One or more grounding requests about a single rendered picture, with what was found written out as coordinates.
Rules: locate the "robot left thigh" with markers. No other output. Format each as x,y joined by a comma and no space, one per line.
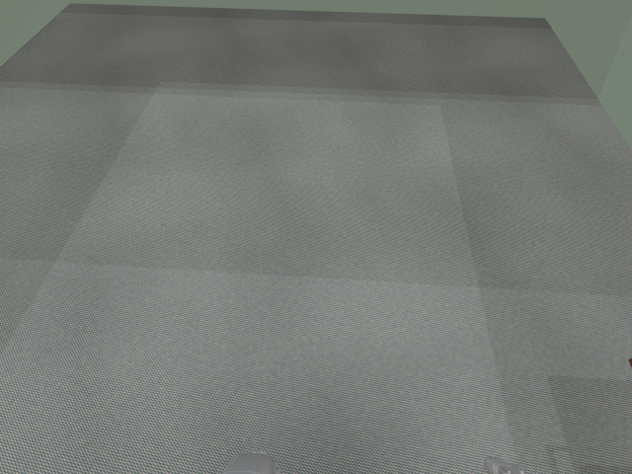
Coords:
252,463

